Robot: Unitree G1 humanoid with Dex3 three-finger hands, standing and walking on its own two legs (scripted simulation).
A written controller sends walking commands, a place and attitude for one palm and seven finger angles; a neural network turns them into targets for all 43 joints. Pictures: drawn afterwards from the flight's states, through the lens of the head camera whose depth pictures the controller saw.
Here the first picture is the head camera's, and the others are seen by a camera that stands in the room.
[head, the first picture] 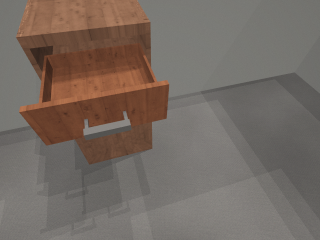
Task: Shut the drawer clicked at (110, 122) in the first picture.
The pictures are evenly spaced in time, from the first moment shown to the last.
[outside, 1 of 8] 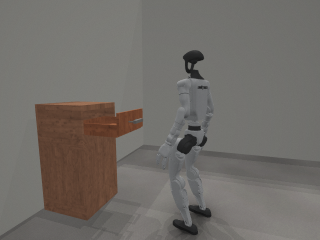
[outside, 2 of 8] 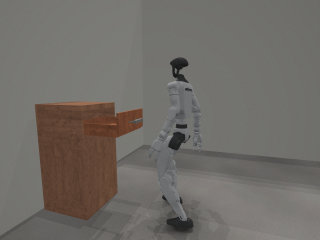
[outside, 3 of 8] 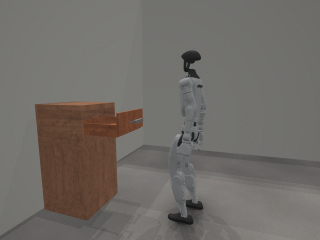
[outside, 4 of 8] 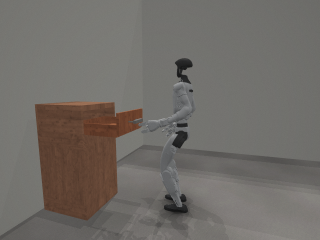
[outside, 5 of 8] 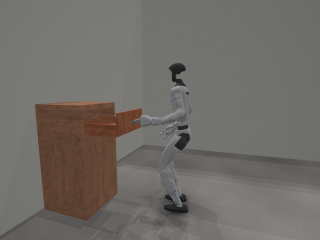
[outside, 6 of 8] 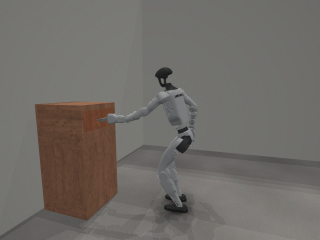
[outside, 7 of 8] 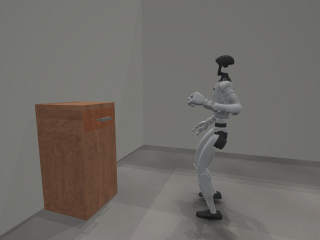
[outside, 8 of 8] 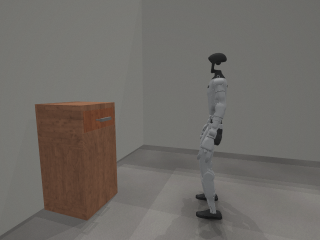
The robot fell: no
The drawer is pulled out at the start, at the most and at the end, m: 0.30 0.30 0.00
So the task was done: yes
